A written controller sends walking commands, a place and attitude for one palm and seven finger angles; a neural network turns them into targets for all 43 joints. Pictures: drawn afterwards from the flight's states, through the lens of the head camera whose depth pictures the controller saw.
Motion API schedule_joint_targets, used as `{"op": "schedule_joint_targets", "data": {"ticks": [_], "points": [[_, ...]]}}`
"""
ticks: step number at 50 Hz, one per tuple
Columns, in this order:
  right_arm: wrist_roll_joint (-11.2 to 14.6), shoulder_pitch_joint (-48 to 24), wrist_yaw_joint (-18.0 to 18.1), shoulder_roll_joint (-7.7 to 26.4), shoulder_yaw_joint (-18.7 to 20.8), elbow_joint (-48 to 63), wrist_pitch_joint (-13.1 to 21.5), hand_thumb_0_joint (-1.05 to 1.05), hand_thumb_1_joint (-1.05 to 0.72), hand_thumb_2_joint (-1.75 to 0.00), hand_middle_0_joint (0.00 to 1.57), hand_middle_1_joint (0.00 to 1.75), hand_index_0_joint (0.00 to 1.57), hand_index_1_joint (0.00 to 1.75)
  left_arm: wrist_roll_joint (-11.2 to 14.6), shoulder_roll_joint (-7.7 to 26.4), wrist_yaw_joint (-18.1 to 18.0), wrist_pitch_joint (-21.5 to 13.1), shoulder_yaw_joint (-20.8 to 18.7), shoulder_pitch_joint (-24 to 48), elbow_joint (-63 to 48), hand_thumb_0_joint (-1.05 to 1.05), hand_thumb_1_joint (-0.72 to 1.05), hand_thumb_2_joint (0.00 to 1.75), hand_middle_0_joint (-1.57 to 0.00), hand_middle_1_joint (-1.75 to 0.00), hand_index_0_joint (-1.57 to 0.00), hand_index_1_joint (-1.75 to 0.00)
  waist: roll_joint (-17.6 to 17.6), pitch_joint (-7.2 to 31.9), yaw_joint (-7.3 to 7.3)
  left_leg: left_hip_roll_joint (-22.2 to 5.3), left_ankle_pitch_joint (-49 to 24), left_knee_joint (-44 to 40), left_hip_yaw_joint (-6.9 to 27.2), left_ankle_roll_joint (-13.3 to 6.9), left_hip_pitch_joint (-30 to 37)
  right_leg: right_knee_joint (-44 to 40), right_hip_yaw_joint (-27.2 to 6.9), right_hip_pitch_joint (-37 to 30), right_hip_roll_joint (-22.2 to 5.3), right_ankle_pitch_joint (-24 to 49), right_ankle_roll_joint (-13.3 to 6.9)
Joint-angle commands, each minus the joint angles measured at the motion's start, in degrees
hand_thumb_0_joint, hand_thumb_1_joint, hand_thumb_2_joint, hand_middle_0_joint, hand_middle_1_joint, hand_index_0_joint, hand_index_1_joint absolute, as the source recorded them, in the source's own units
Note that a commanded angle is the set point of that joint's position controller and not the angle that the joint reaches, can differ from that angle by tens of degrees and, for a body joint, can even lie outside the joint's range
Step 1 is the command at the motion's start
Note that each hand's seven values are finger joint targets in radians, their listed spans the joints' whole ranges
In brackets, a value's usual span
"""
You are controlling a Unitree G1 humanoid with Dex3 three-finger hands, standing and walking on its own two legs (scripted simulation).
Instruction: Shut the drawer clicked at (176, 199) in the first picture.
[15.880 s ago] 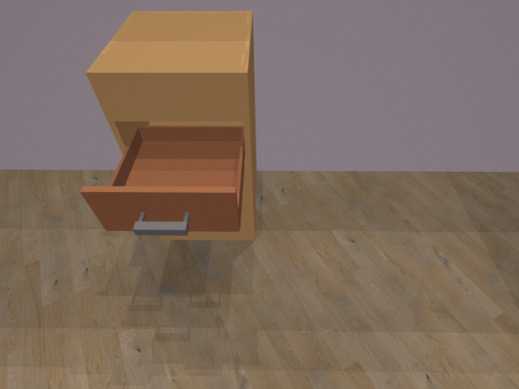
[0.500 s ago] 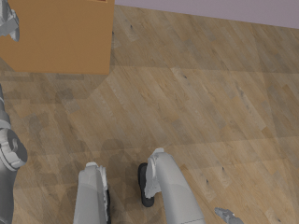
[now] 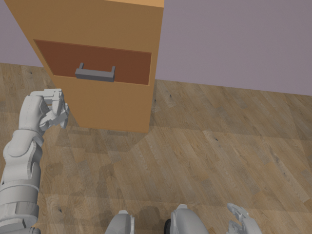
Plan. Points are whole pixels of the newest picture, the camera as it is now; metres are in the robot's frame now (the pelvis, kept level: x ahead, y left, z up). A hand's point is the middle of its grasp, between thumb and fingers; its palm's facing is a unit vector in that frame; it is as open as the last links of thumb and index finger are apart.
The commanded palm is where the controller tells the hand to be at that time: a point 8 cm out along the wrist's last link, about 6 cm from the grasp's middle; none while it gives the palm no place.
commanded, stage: draw the hand back to the body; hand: left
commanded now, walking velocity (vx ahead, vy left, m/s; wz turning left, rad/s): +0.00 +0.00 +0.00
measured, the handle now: (96, 71) +0.66 +0.21 -0.10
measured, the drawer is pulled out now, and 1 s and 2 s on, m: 0.00 0.00 0.00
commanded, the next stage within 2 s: step back with the hand held close in 0.92 s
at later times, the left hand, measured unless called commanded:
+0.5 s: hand (14, 130) +0.29 +0.23 +0.18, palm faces +0.30 -0.88 -0.36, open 3.3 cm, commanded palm +0.24 +0.27 +0.20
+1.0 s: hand out of the picture +0.20 +0.22 +0.24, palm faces +0.42 -0.82 -0.40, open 3.2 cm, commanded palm +0.16 +0.25 +0.27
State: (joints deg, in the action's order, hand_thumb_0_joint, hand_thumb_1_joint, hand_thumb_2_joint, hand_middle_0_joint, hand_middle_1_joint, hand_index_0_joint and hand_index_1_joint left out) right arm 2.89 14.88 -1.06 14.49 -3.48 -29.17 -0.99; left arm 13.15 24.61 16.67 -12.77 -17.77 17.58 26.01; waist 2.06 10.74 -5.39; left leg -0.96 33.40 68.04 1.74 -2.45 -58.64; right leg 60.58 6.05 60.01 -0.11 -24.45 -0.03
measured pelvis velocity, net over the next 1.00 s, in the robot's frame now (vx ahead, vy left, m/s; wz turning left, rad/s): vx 0.03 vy -0.03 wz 0.01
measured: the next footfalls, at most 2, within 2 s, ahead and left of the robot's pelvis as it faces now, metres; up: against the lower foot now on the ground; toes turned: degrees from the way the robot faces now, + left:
none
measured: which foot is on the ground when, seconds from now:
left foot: down 0.00-1.00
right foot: down 0.00-1.00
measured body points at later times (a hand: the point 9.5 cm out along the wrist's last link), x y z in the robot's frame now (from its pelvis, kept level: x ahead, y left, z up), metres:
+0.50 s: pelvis +0.05 -0.01 +0.08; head +0.05 -0.03 +0.53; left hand +0.26 +0.27 +0.20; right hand +0.23 -0.22 -0.01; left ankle -0.02 +0.09 -0.65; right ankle +0.04 -0.13 -0.65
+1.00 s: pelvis +0.03 -0.03 +0.09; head +0.01 -0.05 +0.54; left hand +0.18 +0.26 +0.26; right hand +0.22 -0.24 +0.01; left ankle -0.02 +0.09 -0.65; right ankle +0.04 -0.13 -0.65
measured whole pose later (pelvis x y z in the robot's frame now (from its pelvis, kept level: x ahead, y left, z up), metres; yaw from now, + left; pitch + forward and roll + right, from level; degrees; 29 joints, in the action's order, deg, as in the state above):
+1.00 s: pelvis +0.03 -0.03 +0.09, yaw +1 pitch -3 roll -1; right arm 0.9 12.7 4.5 12.3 -1.4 -34.0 7.0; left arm 3.7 18.3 -6.1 -4.8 -16.4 -30.8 -24.7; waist 4.7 0.3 3.5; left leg -0.9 19.6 28.0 -0.6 -0.4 -5.2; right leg 26.9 3.6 9.7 1.1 -14.2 -1.5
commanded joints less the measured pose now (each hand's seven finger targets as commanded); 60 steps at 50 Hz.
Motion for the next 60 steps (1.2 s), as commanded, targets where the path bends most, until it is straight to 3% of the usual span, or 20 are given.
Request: {"op": "schedule_joint_targets", "data": {"ticks": [1,2,3,4,5,9,12,17,21,26,30,33,37,42,49,52,53,54,55,60], "points": [[0.6,3.3,1.7,9.9,4.5,7.3,2.5,0.0,-0.9,-0.9,0.2,0.3,0.2,0.3,2.1,7.7,3.1,-3.5,0.7,7.9,-13.3,0.0,0.9,0.9,-1.4,-1.6,-1.4,-1.6,5.7,15.5,-0.55,0.9,-21.0,-15.3,0.7,1.3,17.2,-9.7,-2.1,-20.6,1.9,11.1,-1.5],[0.5,3.2,1.9,9.6,4.5,7.8,2.7,0.0,-0.9,-0.9,0.2,0.3,0.2,0.3,2.7,8.6,3.5,-3.6,-0.8,4.8,-14.5,0.0,0.9,0.9,-1.4,-1.6,-1.4,-1.6,4.9,16.7,0.51,0.9,-23.8,-16.1,0.6,1.3,18.9,-10.2,-2.1,-23.7,1.8,13.4,-1.4],[0.0,0.7,2.5,8.4,5.0,8.4,0.8,0.0,-0.9,-0.9,0.2,0.3,0.2,0.3,-6.0,15.2,-6.0,-0.3,-1.7,0.7,-15.5,0.0,0.9,0.9,-1.4,-1.6,-1.4,-1.6,7.0,20.1,4.79,0.5,-27.8,-20.2,0.6,2.2,25.3,-12.5,-4.0,-27.7,-0.2,12.5,-2.5],[-0.1,0.4,3.1,6.8,4.9,10.4,0.5,0.0,-0.9,-0.9,0.2,0.3,0.2,0.3,-6.2,8.8,-10.6,1.2,1.7,-1.0,-22.3,0.0,0.9,0.9,-1.4,-1.6,-1.4,-1.6,8.1,18.2,3.34,0.0,-29.8,-21.8,1.0,3.2,28.9,-13.6,-3.3,-27.1,0.0,13.3,-2.2],[-0.2,0.2,3.7,6.7,5.0,11.1,0.6,0.0,-0.9,-0.9,0.2,0.3,0.2,0.3,-6.3,7.3,-13.2,2.3,2.0,-4.7,-25.2,0.0,0.9,0.9,-1.4,-1.6,-1.4,-1.6,7.9,15.8,3.55,-0.5,-31.1,-22.9,1.7,3.9,29.9,-14.3,-3.0,-27.0,-0.3,13.7,-2.1],[-0.5,-1.2,5.5,6.3,4.3,11.1,1.0,0.0,-0.9,-0.9,0.2,0.3,0.2,0.3,-8.6,8.4,-21.0,5.2,2.2,-6.9,-33.5,0.0,0.9,0.9,-1.4,-1.6,-1.4,-1.6,6.0,12.0,3.02,-1.1,-31.9,-26.6,1.8,3.3,32.8,-17.9,-3.1,-33.4,-0.5,16.3,-1.8],[-0.6,-2.0,6.8,5.9,4.0,10.4,2.2,0.0,-0.9,-0.9,0.2,0.3,0.2,0.3,-9.4,7.9,-23.7,6.5,2.0,-11.1,-36.3,0.0,0.9,0.9,-1.4,-1.6,-1.4,-1.6,3.7,9.4,3.61,-1.0,-33.6,-29.3,1.1,2.6,35.5,-20.7,-3.4,-38.3,-0.6,18.9,-1.6],[-0.6,-3.1,6.6,5.2,3.5,9.0,4.8,0.0,-0.9,-0.9,0.2,0.3,0.2,0.3,-9.6,2.7,-24.4,7.7,5.5,-21.1,-42.4,0.0,0.9,0.9,-1.4,-1.6,-1.4,-1.6,5.2,5.8,4.73,-1.4,-41.3,-33.3,1.1,3.4,43.4,-25.1,-3.0,-42.7,-0.8,22.9,-1.5],[-0.9,-5.0,6.0,5.3,3.6,7.8,5.7,0.0,-0.9,-0.9,0.2,0.3,0.2,0.3,-9.2,3.1,-23.9,8.5,3.0,-30.7,-45.1,0.0,0.9,0.9,-1.4,-1.6,-1.4,-1.6,-0.9,1.4,6.08,-1.5,-41.6,-36.3,0.0,2.5,43.9,-28.3,-2.8,-48.3,-1.0,26.8,-1.5],[-1.3,-7.4,5.7,4.5,3.5,6.9,6.5,0.0,-0.9,-0.9,0.2,0.3,0.2,0.3,-8.7,6.1,-23.4,7.8,-2.3,-34.7,-53.0,0.0,0.9,0.9,-1.4,-1.6,-1.4,-1.6,-2.3,-1.9,7.28,-0.8,-37.2,-39.5,-1.4,1.4,45.1,-32.2,-3.7,-52.9,-1.1,27.7,-1.5],[-1.7,-7.2,5.5,3.2,3.2,6.7,8.5,0.0,-0.9,-0.9,0.2,0.3,0.2,0.3,-8.9,6.1,-23.6,6.6,-3.9,-39.6,-63.8,0.0,0.9,0.9,-1.4,-1.6,-1.4,-1.6,3.8,0.8,7.96,-0.8,-43.9,-40.6,-1.9,1.7,50.0,-33.1,-3.8,-55.7,-1.4,31.7,-1.3],[-1.9,-7.5,5.2,3.0,3.2,6.2,10.0,0.0,-0.9,-0.9,0.2,0.3,0.2,0.3,-8.9,5.9,-23.6,6.1,-4.3,-42.5,-67.6,0.0,0.9,0.9,-1.4,-1.6,-1.4,-1.6,3.8,-1.9,8.11,-0.8,-42.5,-41.5,-2.0,1.8,50.5,-34.6,-3.8,-55.3,-1.1,30.8,-1.2],[-1.9,-8.0,5.3,2.8,3.8,5.5,11.1,0.0,-0.9,-0.9,0.2,0.3,0.2,0.3,-8.8,6.4,-23.6,5.2,-7.1,-47.0,-68.9,0.0,0.9,0.9,-1.4,-1.6,-1.4,-1.6,-0.5,-4.9,8.56,-0.9,-38.6,-42.0,-2.6,1.2,50.5,-36.0,-4.3,-54.9,-0.8,30.0,-1.1],[-1.7,-8.4,5.6,3.5,4.3,4.1,9.8,0.0,-0.9,-0.9,0.2,0.3,0.2,0.3,-8.8,1.8,-22.9,5.3,-4.0,-44.5,-59.1,0.0,0.9,0.9,-1.4,-1.6,-1.4,-1.6,-3.3,-13.7,7.16,-0.6,-26.8,-43.5,-2.7,0.6,48.0,-38.9,-4.7,-50.1,-0.8,19.1,-0.8],[-2.3,-9.3,5.9,2.9,3.9,4.9,12.4,0.0,-0.9,-0.9,0.2,0.3,0.2,0.3,-9.6,5.4,-23.9,2.8,-5.6,-43.5,-68.1,0.0,0.9,0.9,-1.4,-1.6,-1.4,-1.6,3.5,-3.7,8.81,0.1,-28.8,-44.0,-2.6,0.5,50.7,-37.7,-5.5,-56.3,-1.4,21.4,-1.2],[-2.4,-9.6,5.9,2.7,3.7,4.3,13.5,0.0,-0.9,-0.9,0.2,0.3,0.2,0.3,-9.7,5.6,-24.2,3.0,-5.7,-43.6,-67.7,0.0,0.9,0.9,-1.4,-1.6,-1.4,-1.6,3.0,-7.1,8.66,0.0,-28.0,-44.5,-2.2,0.8,49.6,-38.6,-5.7,-55.2,-1.1,20.4,-1.3],[-2.4,-8.0,5.6,4.6,4.3,5.4,11.8,0.0,-0.9,-0.9,0.2,0.3,0.2,0.3,-9.4,12.2,-24.6,-0.1,-14.4,-36.5,-70.1,0.0,0.9,0.9,-1.4,-1.6,-1.4,-1.6,-2.2,-14.1,6.07,-0.6,-21.9,-43.1,-1.6,-0.1,44.3,-43.6,-13.9,-49.0,-5.0,19.8,-1.8],[-2.5,-7.4,5.6,3.3,4.7,3.6,10.7,0.0,-0.9,-0.9,0.2,0.3,0.2,0.3,-10.1,7.8,-24.3,-0.3,-11.8,-42.1,-62.0,0.0,0.9,0.9,-1.4,-1.6,-1.4,-1.6,-6.1,-14.6,5.45,-0.2,-20.2,-41.0,-1.0,-0.1,45.5,-45.5,-15.2,-46.6,-6.9,17.4,-2.6],[-2.5,-8.0,5.4,3.3,4.9,3.5,9.9,0.0,-0.9,-0.9,0.2,0.3,0.2,0.3,-10.4,5.5,-24.1,-0.1,-9.6,-44.8,-59.4,0.0,0.9,0.9,-1.4,-1.6,-1.4,-1.6,-6.3,-15.1,5.22,-0.2,-20.3,-40.1,-1.4,-0.1,46.7,-46.8,-15.9,-44.6,-7.6,16.9,-2.8],[-2.5,-8.7,4.8,4.5,5.9,4.0,7.8,0.0,-0.9,-0.9,0.2,0.3,0.2,0.3,-10.5,3.2,-24.0,-2.3,-7.8,-50.2,-59.6,0.0,0.9,0.9,-1.4,-1.6,-1.4,-1.6,0.8,-8.6,5.56,-1.7,-24.0,-45.7,-0.9,-0.1,46.0,-42.9,-10.8,-49.7,-5.7,18.2,-1.3]]}}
